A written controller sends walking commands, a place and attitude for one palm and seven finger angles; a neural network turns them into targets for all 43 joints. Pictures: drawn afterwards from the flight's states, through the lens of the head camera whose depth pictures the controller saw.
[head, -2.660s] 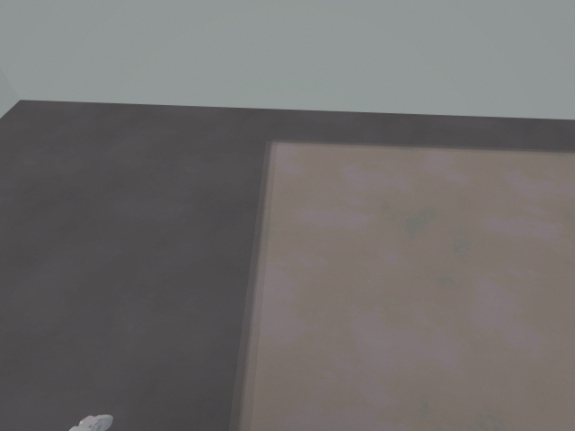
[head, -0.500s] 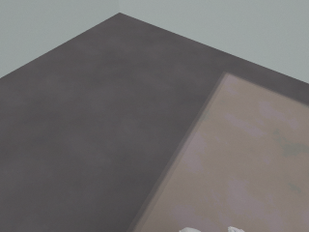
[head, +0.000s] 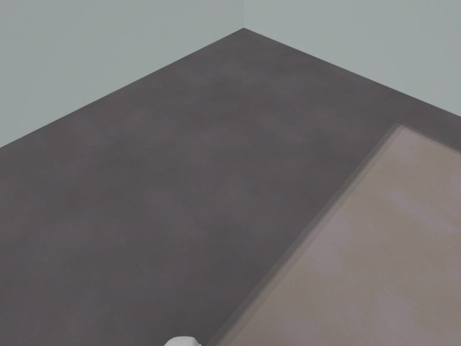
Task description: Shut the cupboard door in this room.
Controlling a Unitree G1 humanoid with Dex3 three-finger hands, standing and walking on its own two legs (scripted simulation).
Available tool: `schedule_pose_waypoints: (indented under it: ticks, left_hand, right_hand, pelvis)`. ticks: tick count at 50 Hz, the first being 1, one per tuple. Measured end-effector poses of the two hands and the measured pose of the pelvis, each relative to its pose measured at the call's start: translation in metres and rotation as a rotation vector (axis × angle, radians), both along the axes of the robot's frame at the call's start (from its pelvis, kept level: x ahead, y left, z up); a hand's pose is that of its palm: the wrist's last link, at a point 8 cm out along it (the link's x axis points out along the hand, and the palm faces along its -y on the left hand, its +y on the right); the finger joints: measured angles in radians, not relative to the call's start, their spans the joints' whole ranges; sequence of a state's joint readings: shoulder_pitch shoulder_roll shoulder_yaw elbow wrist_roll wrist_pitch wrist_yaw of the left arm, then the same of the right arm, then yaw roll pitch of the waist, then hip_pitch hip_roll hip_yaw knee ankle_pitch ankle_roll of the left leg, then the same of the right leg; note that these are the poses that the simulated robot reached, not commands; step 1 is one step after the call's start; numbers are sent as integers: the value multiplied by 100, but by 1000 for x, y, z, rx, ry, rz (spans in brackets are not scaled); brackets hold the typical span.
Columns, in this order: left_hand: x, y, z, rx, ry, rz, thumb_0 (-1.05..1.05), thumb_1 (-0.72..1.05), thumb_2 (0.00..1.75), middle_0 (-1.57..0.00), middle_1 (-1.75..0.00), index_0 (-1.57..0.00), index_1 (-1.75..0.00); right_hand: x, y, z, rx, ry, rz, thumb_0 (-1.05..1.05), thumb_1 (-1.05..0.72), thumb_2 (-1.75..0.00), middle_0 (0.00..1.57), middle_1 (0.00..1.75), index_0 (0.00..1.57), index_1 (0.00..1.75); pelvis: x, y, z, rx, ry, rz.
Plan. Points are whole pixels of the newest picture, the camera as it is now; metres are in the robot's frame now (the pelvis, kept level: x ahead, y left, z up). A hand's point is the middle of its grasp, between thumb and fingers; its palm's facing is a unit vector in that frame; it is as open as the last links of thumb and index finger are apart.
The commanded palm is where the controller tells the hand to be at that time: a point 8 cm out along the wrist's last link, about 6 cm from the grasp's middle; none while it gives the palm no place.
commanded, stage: turn or walk to find it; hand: left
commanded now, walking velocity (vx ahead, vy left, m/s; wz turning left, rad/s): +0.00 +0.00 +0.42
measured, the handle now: out of the picture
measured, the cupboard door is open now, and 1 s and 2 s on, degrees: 85 85 85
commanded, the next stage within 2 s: none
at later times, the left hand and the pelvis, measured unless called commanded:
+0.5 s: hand out of the picture +0.04 +0.23 -0.15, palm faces +0.21 -0.94 -0.27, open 7.4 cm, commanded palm none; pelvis -0.02 +0.01 +0.00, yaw +11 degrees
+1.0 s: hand out of the picture -0.11 +0.24 -0.19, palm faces +0.44 -0.87 -0.24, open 7.4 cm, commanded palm none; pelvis -0.05 +0.03 -0.01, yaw +24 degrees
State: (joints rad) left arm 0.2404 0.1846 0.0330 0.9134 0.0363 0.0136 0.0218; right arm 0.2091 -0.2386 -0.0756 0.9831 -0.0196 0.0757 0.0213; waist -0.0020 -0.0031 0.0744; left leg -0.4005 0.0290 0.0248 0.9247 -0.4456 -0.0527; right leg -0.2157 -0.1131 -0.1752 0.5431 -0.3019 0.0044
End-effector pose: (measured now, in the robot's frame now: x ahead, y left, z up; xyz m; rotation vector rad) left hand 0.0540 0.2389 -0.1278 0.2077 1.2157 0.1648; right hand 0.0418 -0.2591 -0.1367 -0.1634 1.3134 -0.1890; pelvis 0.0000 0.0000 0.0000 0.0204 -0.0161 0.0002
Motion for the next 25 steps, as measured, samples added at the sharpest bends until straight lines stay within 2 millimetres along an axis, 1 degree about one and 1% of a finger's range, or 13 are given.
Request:
schedule_pose_waypoints:
  ticks: [3,5,7,10,13,16,19,22,25]
  left_hand:
    - [-19,15,-12,-17,29,47,1,91,90,-20,-30,-20,-30]
    - [-31,28,-25,-28,49,84,1,90,90,-20,-30,-21,-30]
    - [-43,40,-31,-27,83,109,1,91,90,-20,-30,-20,-30]
    - [-52,52,-29,-21,115,133,1,91,90,-20,-30,-20,-30]
    - [-52,59,-20,-18,96,150,1,91,90,-20,-30,-20,-30]
    - [-49,61,-10,-10,63,162,1,91,90,-20,-30,-20,-30]
    - [-43,58,-3,3,28,171,1,91,90,-20,-30,-20,-30]
    - [-36,50,3,17,-14,179,1,91,90,-20,-30,-20,-30]
    - [-33,38,7,36,-61,187,1,91,90,-20,-30,-20,-30]
  right_hand:
    - [15,13,3,-21,-15,49,1,-91,-90,19,30,19,30]
    - [26,23,2,-40,-44,85,1,-91,-90,19,30,19,30]
    - [34,34,4,-47,-72,111,1,-91,-90,19,30,19,30]
    - [40,47,12,-48,-101,132,1,-91,-90,19,30,20,30]
    - [43,57,17,-38,-106,154,1,-90,-90,20,30,20,30]
    - [44,63,17,-19,-105,171,1,-90,-90,20,30,20,30]
    - [42,62,13,0,-101,183,1,-90,-90,20,30,20,30]
    - [40,56,6,19,-87,192,1,-90,-90,20,30,20,30]
    - [38,45,-5,39,-74,201,1,-90,-90,20,30,20,30]
  pelvis:
    - [-2,11,-5,-10,2,32]
    - [-2,20,-12,-24,6,54]
    - [-5,26,-14,-16,5,57]
    - [-8,31,-8,-24,6,70]
    - [-10,34,-2,-31,9,90]
    - [-11,34,2,-34,12,111]
    - [-14,30,3,-32,14,135]
    - [-16,23,2,-27,15,161]
    - [-18,11,-3,-13,17,188]
